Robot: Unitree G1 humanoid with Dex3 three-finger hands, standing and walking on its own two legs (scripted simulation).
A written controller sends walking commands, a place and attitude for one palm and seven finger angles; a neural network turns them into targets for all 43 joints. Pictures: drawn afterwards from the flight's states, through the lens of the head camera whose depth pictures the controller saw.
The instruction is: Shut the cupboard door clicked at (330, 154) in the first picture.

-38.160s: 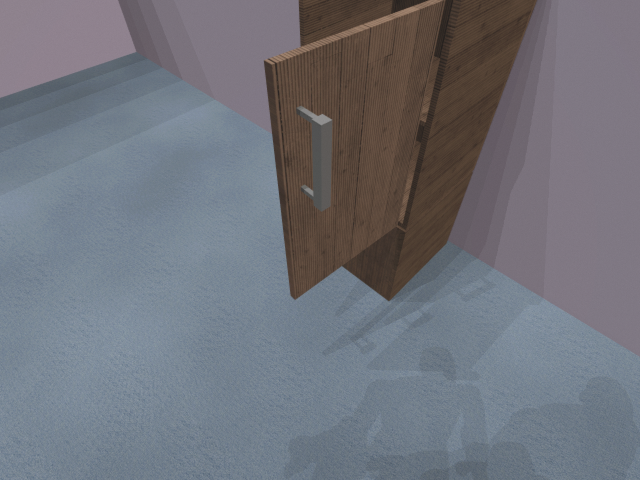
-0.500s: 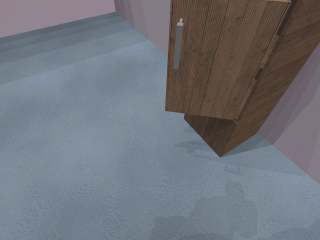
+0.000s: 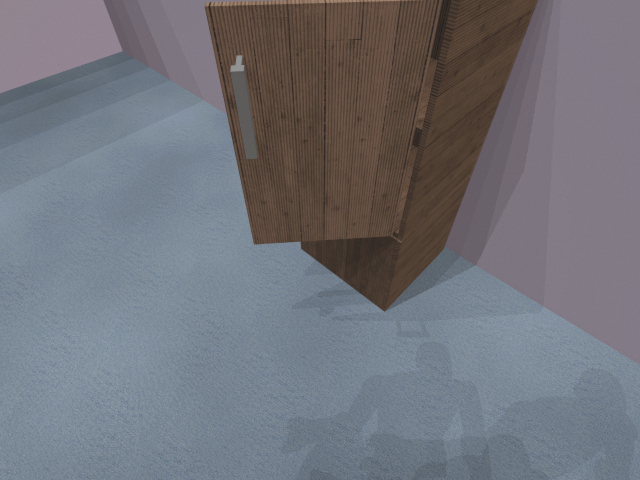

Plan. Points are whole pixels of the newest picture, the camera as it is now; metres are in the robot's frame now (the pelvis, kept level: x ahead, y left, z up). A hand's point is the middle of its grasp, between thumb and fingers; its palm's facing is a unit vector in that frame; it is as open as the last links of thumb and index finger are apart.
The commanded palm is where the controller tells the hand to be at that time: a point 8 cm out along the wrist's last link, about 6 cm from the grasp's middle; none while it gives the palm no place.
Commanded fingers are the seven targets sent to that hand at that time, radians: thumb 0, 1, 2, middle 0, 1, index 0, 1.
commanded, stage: take the last steps up to it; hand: left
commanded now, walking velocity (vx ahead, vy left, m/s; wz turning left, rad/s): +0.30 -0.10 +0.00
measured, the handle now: (245, 109) +0.72 +0.14 +0.08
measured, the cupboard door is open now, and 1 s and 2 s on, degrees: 48 48 48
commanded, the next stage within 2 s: come to a stop and stand still in 0.54 s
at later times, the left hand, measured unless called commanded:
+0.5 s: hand out of the picture +0.12 +0.15 -0.19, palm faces +0.07 -0.99 -0.12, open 7.4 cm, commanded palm none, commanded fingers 0.00 0.90 0.90 -0.20 -0.30 -0.20 -0.30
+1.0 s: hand (255, 353) +0.35 +0.12 -0.17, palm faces +0.07 -0.98 -0.20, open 7.3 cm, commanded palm none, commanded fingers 0.00 0.90 0.90 -0.20 -0.30 -0.20 -0.30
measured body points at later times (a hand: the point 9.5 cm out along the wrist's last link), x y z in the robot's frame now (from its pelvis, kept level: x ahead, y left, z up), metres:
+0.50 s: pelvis +0.17 -0.01 -0.01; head +0.19 +0.01 +0.44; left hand +0.12 +0.20 -0.18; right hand +0.26 -0.24 -0.14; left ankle +0.22 +0.07 -0.73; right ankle +0.06 -0.13 -0.66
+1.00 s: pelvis +0.27 -0.06 +0.00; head +0.32 -0.06 +0.45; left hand +0.35 +0.17 -0.15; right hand +0.29 -0.29 -0.16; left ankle +0.21 +0.04 -0.70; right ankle +0.33 -0.18 -0.73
